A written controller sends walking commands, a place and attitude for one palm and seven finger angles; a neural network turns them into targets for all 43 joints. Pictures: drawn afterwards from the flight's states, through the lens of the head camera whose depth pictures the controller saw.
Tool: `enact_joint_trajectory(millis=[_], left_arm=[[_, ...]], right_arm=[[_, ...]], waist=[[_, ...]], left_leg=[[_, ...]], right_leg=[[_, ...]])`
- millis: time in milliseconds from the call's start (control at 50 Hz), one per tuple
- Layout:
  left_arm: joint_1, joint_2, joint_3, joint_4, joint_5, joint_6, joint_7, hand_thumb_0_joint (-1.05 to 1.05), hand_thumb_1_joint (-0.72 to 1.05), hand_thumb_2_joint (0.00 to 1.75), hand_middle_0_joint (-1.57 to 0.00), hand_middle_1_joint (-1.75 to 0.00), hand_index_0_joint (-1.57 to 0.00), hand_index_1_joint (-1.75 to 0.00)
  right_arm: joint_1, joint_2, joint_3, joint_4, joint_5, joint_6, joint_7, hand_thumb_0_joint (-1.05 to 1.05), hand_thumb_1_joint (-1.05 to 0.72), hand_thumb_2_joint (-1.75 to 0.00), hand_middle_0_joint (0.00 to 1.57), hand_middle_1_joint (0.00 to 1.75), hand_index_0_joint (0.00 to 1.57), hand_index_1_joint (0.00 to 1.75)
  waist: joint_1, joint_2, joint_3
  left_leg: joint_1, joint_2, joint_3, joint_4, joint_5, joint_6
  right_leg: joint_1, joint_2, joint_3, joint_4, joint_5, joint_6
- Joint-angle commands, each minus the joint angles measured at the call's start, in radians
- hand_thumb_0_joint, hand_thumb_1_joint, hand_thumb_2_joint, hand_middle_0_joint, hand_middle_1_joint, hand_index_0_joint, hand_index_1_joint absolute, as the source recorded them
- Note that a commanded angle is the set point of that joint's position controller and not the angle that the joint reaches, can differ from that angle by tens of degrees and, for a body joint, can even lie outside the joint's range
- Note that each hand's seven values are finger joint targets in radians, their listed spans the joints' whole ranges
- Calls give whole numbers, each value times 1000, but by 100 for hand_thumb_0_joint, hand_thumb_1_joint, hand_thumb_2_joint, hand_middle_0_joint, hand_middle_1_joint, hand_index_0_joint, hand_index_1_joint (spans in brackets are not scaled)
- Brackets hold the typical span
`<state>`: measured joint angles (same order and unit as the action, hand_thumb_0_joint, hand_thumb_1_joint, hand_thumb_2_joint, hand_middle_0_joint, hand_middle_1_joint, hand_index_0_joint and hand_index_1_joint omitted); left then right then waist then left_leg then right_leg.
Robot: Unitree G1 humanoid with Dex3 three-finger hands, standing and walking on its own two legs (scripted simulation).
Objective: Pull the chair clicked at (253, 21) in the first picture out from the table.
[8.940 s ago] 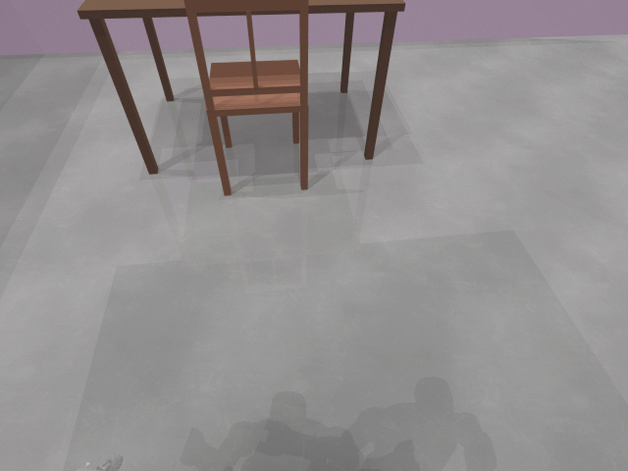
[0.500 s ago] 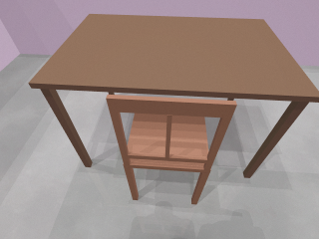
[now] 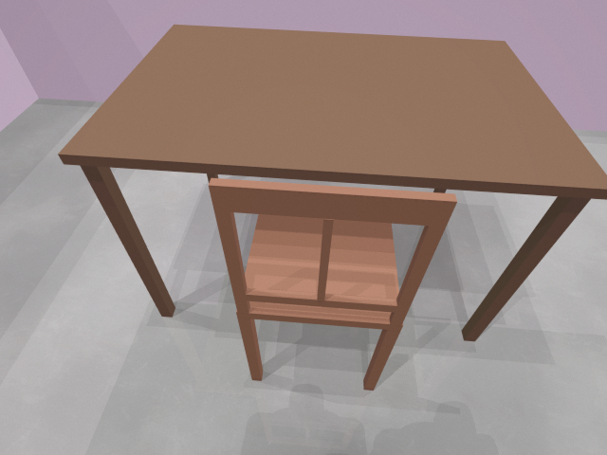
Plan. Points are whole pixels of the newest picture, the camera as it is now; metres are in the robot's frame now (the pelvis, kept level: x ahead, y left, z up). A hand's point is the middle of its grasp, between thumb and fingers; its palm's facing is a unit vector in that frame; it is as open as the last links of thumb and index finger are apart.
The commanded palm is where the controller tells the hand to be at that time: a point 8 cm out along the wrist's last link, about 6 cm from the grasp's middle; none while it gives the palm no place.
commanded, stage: look again from close up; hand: left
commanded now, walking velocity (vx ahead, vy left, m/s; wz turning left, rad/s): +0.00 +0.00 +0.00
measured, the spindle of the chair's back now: (324, 261) +0.49 -0.01 -0.11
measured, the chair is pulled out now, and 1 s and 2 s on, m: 0.00 0.00 0.00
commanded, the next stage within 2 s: shuffle to correct the standing spot in 0.68 s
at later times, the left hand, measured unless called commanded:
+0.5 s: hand out of the picture -0.01 +0.15 -0.18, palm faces +0.06 -0.99 -0.16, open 7.4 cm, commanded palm none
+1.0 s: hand out of the picture -0.01 +0.15 -0.18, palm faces +0.08 -0.99 -0.15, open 7.4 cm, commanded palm none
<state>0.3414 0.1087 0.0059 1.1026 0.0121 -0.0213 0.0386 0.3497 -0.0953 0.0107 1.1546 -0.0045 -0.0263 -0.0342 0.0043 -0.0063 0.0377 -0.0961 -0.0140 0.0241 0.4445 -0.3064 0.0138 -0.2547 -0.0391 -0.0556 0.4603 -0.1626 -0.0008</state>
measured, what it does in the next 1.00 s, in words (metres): stands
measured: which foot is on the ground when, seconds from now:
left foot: down 0.00-1.00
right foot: down 0.00-1.00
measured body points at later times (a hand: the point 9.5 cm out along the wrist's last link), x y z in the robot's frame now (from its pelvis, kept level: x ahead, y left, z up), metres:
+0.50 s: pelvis +0.00 +0.00 +0.00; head +0.01 +0.00 +0.45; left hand -0.02 +0.20 -0.16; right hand -0.02 -0.20 -0.16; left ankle -0.04 +0.11 -0.74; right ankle +0.06 -0.12 -0.74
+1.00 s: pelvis +0.03 +0.00 -0.01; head +0.03 +0.00 +0.44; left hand -0.01 +0.20 -0.17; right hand -0.02 -0.20 -0.17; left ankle -0.04 +0.11 -0.74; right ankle +0.06 -0.12 -0.74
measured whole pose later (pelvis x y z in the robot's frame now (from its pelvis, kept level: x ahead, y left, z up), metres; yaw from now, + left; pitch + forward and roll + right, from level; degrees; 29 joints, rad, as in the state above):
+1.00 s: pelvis +0.03 +0.00 -0.01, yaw +0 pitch -1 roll +0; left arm 0.38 0.11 0.03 1.08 0.02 -0.01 0.03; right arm 0.38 -0.09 0.00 1.14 -0.02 -0.02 -0.03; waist 0.02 -0.02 0.02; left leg -0.10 0.00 0.03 0.50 -0.38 0.01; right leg -0.28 -0.03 -0.05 0.55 -0.25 -0.02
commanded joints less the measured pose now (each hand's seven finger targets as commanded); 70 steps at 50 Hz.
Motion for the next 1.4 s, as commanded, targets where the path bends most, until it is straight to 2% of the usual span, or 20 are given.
enact_joint_trajectory(millis=[0, 60, 220, 260, 500, 540, 620, 760, 800, 840, 920, 960, 1000, 1040, 1080, 1120, 1160, 1220, 1240, 1380], left_arm=[[78, 73, 11, -17, 0, -7, 10, 0, 90, 90, -20, -30, -20, -30], [76, 73, 11, -20, 0, -4, 9, 0, 90, 90, -20, -30, -20, -30], [81, 74, 13, -18, -1, -8, 8, 0, 90, 90, -20, -30, -20, -30], [75, 74, 13, -20, 0, -6, 8, 0, 90, 90, -20, -30, -20, -30], [78, 77, 15, -21, 0, -6, 6, 0, 90, 90, -20, -30, -20, -30], [81, 78, 14, -19, -1, -6, 5, 0, 90, 90, -20, -30, -20, -30], [83, 75, 15, -16, -1, -10, 7, 0, 90, 90, -20, -30, -20, -30], [79, 75, 14, -15, -1, -6, 7, 0, 90, 90, -20, -30, -20, -30], [86, 80, 19, -15, 4, -4, 5, 0, 90, 90, -20, -30, -20, -30], [79, 88, 25, -28, 8, 5, 0, 0, 90, 90, -20, -30, -20, -30], [98, 92, 36, -45, 11, 3, -2, 0, 90, 90, -20, -30, -20, -30], [106, 89, 37, -50, 10, -1, -5, 0, 90, 90, -20, -30, -20, -30], [109, 81, 33, -45, 8, -8, -3, 0, 90, 90, -20, -30, -20, -30], [109, 75, 29, -33, 5, -11, 1, 0, 90, 90, -20, -30, -20, -30], [118, 67, 24, -20, 1, -18, 7, 0, 90, 90, -20, -30, -20, -30], [119, 74, 21, -10, -7, -22, 11, 0, 90, 90, -20, -30, -20, -30], [102, 79, 22, -11, -8, -17, 13, 0, 90, 90, -20, -30, -20, -30], [80, 80, 27, -18, -7, -7, 14, 0, 90, 90, -20, -30, -20, -30], [70, 79, 26, -21, -9, -2, 14, 0, 90, 90, -20, -30, -20, -30], [41, 78, 22, -26, -1, 10, 8, 0, 90, 90, -20, -30, -20, -30]], right_arm=[[87, -77, -9, -19, 2, -5, -2, 0, -90, -90, 20, 30, 20, 30], [81, -82, -9, -24, 1, -3, -2, 0, -90, -90, 20, 30, 20, 30], [84, -79, -8, -25, 1, -7, -4, 0, -90, -90, 20, 30, 20, 30], [82, -79, -9, -25, 1, -7, -5, 0, -90, -90, 20, 30, 20, 30], [85, -72, -9, -25, 0, -3, -3, 0, -90, -90, 20, 30, 20, 30], [83, -73, -9, -23, 1, -4, -4, 0, -90, -90, 20, 30, 20, 30], [86, -74, -9, -21, 1, -9, -6, 0, -90, -90, 20, 30, 20, 30], [80, -74, -8, -18, 1, -5, -7, 0, -90, -90, 20, 30, 20, 30], [100, -72, -10, -13, -3, 1, -5, 0, -90, -90, 20, 30, 20, 30], [106, -74, -14, -19, -9, 10, -2, 0, -90, -90, 20, 30, 20, 30], [113, -65, -14, -31, -15, 10, 2, 0, -90, -90, 20, 30, 20, 30], [121, -64, -14, -34, -14, 4, 1, 0, -90, -90, 20, 30, 20, 30], [122, -53, -7, -33, -10, -5, -2, 0, -90, -90, 20, 30, 20, 30], [128, -50, -4, -27, -4, -13, -10, 0, -90, -90, 20, 30, 20, 30], [139, -62, -2, -16, -1, -23, -19, 0, -90, -90, 20, 30, 20, 30], [136, -70, -5, -13, 4, -23, -27, 0, -90, -90, 20, 30, 20, 30], [129, -79, -10, -15, 7, -20, -32, 0, -90, -90, 20, 30, 20, 30], [116, -87, -19, -23, 7, -14, -33, 0, -90, -90, 20, 30, 20, 30], [103, -89, -22, -26, 6, -12, -34, 0, -90, -90, 20, 30, 20, 30], [53, -93, -20, -32, 1, -8, -24, 0, -90, -90, 20, 30, 20, 30]], waist=[[6, 8, 85], [7, 12, 107], [5, 6, 66], [5, 2, 80], [7, -7, 88], [7, 14, 76], [8, 4, 47], [9, 9, 82], [7, -11, 80], [9, -17, 132], [13, -21, 155], [11, -1, 142], [13, -8, 134], [8, 16, 107], [9, 33, 27], [7, 25, -10], [6, 35, -7], [2, 21, -29], [5, 43, -5], [7, 14, 29]], left_leg=[[-178, 93, -84, -128, 71, 14], [-188, 92, -86, -133, 48, 15], [-157, 89, -80, -120, 90, 18], [-164, 92, -82, -123, 96, 17], [-166, 81, -75, -119, 59, 18], [-151, 87, -78, -125, 73, 21], [-139, 89, -73, -109, 124, 18], [-152, 89, -75, -114, 107, 17], [-158, 76, -66, -110, -35, 22], [-192, 72, -71, -122, -166, 32], [-226, 54, -59, -79, -189, 41], [-207, 57, -61, -70, -159, 48], [-201, 62, -58, -48, -25, 43], [-163, 75, -57, -37, 146, 34], [-109, 91, -61, -8, 397, 27], [-71, 98, -62, -6, 543, 13], [-43, 107, -68, -16, 645, 9], [-11, 117, -71, -29, 657, 10], [-12, 122, -73, -40, 661, 13], [-61, 117, -80, -85, 397, 23]], right_leg=[[74, -67, 92, -64, 10, -35], [58, -63, 93, -68, -15, -33], [78, -68, 97, -59, 32, -36], [74, -65, 94, -55, 38, -35], [58, -67, 102, -76, -30, -37], [62, -63, 99, -75, -12, -38], [89, -69, 93, -54, 68, -39], [74, -65, 91, -61, 42, -39], [62, -61, 101, -72, -138, -46], [10, -49, 108, -76, -298, -50], [-26, -60, 145, -72, -380, -70], [-28, -56, 142, -49, -347, -79], [1, -59, 131, -30, -201, -79], [36, -56, 102, 20, 49, -75], [102, -62, 75, 76, 327, -63], [141, -79, 73, 80, 496, -56], [136, -78, 64, 83, 509, -48], [133, -73, 59, 77, 441, -42], [112, -64, 60, 69, 381, -39], [105, -55, 72, 13, 216, -30]])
